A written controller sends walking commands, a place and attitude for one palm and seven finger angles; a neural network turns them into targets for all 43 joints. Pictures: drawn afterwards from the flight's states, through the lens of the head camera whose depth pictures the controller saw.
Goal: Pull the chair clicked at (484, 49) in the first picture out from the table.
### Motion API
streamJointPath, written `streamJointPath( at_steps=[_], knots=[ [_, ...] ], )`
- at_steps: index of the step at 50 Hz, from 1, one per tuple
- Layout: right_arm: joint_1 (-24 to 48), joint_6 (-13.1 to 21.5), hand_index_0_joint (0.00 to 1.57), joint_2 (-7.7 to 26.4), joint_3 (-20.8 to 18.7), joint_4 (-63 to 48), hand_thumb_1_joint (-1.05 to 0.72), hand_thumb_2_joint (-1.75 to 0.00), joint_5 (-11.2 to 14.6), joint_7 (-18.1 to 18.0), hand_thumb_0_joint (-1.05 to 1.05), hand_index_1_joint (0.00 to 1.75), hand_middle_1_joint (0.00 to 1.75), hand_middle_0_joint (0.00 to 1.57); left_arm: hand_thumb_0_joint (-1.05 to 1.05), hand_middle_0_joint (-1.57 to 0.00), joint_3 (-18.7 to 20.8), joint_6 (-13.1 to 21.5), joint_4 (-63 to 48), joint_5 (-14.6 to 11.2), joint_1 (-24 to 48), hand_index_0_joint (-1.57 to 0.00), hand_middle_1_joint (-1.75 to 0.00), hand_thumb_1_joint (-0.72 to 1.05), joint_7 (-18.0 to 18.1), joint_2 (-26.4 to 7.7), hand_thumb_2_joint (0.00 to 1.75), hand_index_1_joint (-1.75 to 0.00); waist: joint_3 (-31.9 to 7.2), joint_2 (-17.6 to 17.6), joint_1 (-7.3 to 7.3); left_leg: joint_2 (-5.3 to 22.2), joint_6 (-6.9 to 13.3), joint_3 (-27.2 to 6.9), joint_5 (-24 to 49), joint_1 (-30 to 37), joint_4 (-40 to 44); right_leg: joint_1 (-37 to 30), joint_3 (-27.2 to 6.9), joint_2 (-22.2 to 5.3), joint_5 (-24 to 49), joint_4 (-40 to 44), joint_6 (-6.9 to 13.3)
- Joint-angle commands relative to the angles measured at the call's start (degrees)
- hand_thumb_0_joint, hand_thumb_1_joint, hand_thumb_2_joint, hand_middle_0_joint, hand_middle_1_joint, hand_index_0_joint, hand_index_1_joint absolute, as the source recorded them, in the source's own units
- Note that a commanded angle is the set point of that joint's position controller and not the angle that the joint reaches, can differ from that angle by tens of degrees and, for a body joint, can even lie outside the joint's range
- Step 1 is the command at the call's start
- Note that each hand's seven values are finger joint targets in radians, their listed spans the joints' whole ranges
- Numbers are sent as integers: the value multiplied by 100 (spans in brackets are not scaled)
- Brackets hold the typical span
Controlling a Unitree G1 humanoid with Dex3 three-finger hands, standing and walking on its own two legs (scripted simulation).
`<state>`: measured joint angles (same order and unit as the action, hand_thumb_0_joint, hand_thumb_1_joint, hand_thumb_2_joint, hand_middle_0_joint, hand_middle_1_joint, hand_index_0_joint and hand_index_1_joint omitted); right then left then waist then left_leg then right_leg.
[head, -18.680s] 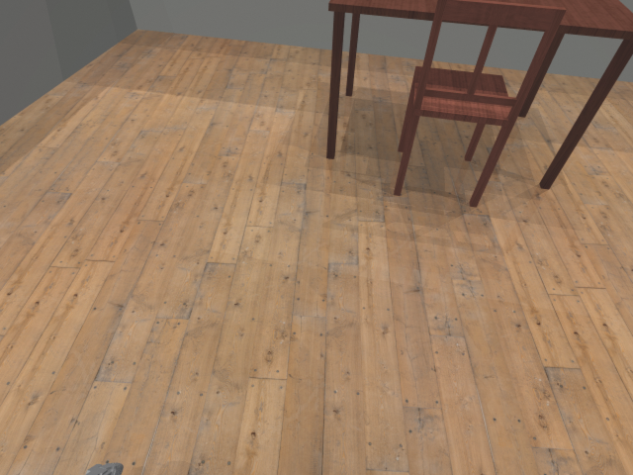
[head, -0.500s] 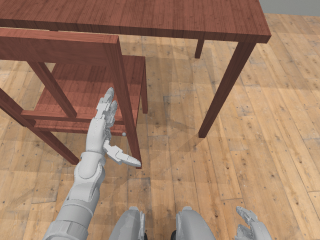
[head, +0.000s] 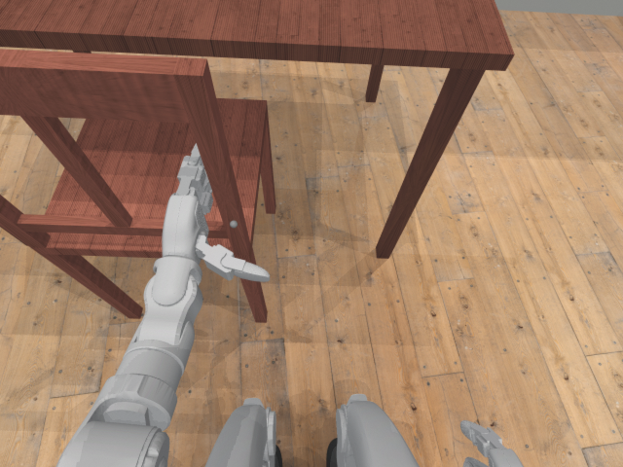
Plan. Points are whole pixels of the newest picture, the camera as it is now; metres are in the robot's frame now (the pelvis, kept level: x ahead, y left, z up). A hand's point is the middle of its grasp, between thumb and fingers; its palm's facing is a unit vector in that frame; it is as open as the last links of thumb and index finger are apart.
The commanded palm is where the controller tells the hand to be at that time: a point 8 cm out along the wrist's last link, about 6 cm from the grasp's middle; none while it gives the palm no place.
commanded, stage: push the fingers through the gap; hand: left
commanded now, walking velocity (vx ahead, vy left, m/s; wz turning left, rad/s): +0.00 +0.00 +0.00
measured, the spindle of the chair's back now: (87, 177) +0.50 +0.30 +0.02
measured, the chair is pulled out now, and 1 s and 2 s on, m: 0.00 0.00 0.01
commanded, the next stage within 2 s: hook a spindle and tug to test in 0.68 s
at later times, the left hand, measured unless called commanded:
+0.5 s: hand (240, 203) +0.45 +0.09 +0.02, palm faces -0.05 -1.00 -0.03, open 16.9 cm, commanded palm +0.42 +0.14 +0.03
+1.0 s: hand (237, 207) +0.44 +0.09 +0.02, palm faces -0.05 -1.00 -0.02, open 16.5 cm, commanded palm +0.42 +0.14 +0.03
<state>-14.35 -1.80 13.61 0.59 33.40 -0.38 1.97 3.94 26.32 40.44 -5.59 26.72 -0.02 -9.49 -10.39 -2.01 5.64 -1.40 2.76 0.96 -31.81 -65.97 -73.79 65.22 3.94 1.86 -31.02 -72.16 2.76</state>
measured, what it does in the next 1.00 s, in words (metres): stands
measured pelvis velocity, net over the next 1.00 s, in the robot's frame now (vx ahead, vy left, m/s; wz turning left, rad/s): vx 0.00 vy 0.00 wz -0.01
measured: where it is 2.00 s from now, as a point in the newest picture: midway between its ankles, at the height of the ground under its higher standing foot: outside the picture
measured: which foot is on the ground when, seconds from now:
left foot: down 0.00-1.00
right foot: down 0.00-1.00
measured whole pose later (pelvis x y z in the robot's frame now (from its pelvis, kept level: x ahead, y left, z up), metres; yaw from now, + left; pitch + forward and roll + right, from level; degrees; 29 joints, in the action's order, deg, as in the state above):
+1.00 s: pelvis +0.00 +0.00 +0.00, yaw -1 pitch +25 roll -1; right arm -15.8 -3.9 13.6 0.3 33.9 -1.0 3.1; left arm 7.4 29.2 48.7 -4.7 33.2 0.5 -10.1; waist -10.2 -2.1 7.0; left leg -1.0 2.8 1.2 -31.6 -66.8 -73.2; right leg 66.2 3.6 2.3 -30.6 -71.5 2.7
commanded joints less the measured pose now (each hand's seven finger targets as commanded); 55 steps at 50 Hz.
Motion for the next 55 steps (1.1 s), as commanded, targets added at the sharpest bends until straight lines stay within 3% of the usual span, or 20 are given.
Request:
streamJointPath(
  at_steps=[1,3,4,9,12,14,18,23,29,32,34,36,39,42,43,46,48,55],
  knots=[
    [-454,148,20,862,-312,-518,-90,-90,-33,-69,0,30,30,20,0,-6,227,452,-884,42,2274,-6,-8,-50,12,-617,30,-8,-2313,54,239,71,-108,-429,1543,1437,812,-1322,-421,-43,1540,993,-104],
    [-499,147,20,862,-319,-487,-90,-90,-50,-79,0,30,30,20,0,-6,457,514,-821,40,2427,-6,-8,-50,60,-806,30,-8,-2461,70,209,68,-113,-380,1621,1402,784,-1455,-458,-52,1672,981,-115],
    [-519,146,20,848,-319,-494,-90,-90,-57,-66,0,30,30,20,0,-6,397,529,-753,43,2368,-6,-8,-50,54,-710,30,-8,-2545,16,186,54,-118,-374,1667,1441,793,-1501,-464,-47,1718,980,-116],
    [-648,110,20,872,-321,-397,-90,-90,-74,-34,0,30,30,20,0,-6,373,565,-373,92,2797,-6,-8,-50,13,-707,30,-8,-2531,49,329,71,-105,-387,1670,1404,751,-1396,-461,-29,1730,977,-126],
    [-709,103,20,888,-328,-367,-90,-90,-92,-33,0,30,30,20,0,-6,552,618,-313,105,3064,-6,-8,-50,37,-868,30,-8,-2716,-135,292,75,-127,-410,1754,1512,746,-1326,-447,-29,1747,911,-112],
    [-735,92,20,879,-330,-358,-90,-90,-103,-20,0,30,30,20,0,-6,536,624,-215,82,3109,-6,-8,-50,40,-803,30,-8,-2749,-74,337,76,-111,-381,1843,1493,722,-1405,-468,-28,1881,939,-126],
    [-790,36,20,876,-355,-382,-90,-90,-105,28,0,30,30,20,0,-6,548,651,-272,123,2862,-6,-8,-50,15,-822,30,-8,-2889,-77,267,91,-123,-354,2053,1568,731,-1542,-470,-22,2134,908,-121],
    [-793,-13,20,866,-369,-421,-90,-90,-80,47,0,30,30,20,0,-6,537,646,-393,99,2529,-6,-8,-50,28,-787,30,-8,-2746,49,224,89,-114,-315,2006,1486,802,-1712,-481,-20,2186,984,-121],
    [-765,-4,20,850,-341,-349,-90,-90,-92,15,0,30,30,20,0,-6,546,696,-197,125,2848,-6,-8,-50,88,-802,30,-8,-2365,159,348,59,-79,-274,1582,1177,778,-1620,-546,-36,1850,1097,-155],
    [-740,16,20,854,-331,-339,-90,-90,-97,1,0,30,30,20,0,-6,529,802,-151,186,3069,-6,-8,-50,63,-856,30,-8,-2457,-107,330,63,-104,-337,1540,1340,777,-1409,-517,-30,1685,1031,-116],
    [-752,14,20,876,-344,-329,-90,-90,-109,2,0,30,30,20,0,-6,603,817,-97,146,3085,-6,-8,-50,58,-887,30,-8,-2591,-49,347,69,-96,-341,1646,1419,752,-1428,-510,-26,1767,1025,-128],
    [-746,10,20,880,-350,-373,-90,-90,-111,19,0,30,30,20,0,-6,428,813,-182,152,3096,-6,-8,-50,9,-745,30,-8,-2729,-303,337,78,-125,-396,1849,1671,770,-1317,-444,-22,1868,943,-91],
    [-756,-48,20,894,-349,-370,-90,-90,-101,30,0,30,30,20,0,-6,548,714,-48,113,2877,-6,-8,-50,5,-804,30,-8,-2709,-74,303,79,-114,-361,1901,1551,748,-1461,-464,-12,1980,977,-119],
    [-727,-68,20,877,-347,-434,-90,-90,-90,35,0,30,30,20,0,-11,495,680,-227,83,2779,-11,-24,-50,-6,-735,30,-24,-2796,-43,290,78,-105,-349,1992,1560,758,-1569,-471,-15,2125,962,-120],
    [-733,-75,20,881,-357,-434,-90,-90,-86,34,0,30,30,20,0,-13,607,689,-316,83,2696,-13,-30,-50,6,-860,30,-30,-2810,-38,217,90,-122,-354,2006,1578,783,-1618,-458,-16,2120,953,-112],
    [-699,-78,20,858,-361,-456,-90,-90,-80,51,0,30,30,20,0,-18,290,688,-448,80,2734,-18,-46,-50,9,-545,30,-46,-2631,-92,320,103,-117,-404,2026,1717,804,-1417,-412,-5,2050,976,-104],
    [-694,-89,20,885,-368,-422,-90,-90,-79,40,0,30,30,20,0,-22,465,696,-408,91,2680,-22,-57,-50,49,-736,30,-57,-2571,34,293,103,-122,-389,1878,1598,803,-1434,-436,-5,1939,1005,-116],
    [-668,-80,20,857,-377,-408,-90,-90,-101,66,0,30,30,20,0,-34,70,740,-560,162,2685,-34,-96,-44,98,-338,32,-96,-2596,-197,314,127,-163,-476,2007,1957,842,-1166,-340,-9,1850,970,-89]
  ],
)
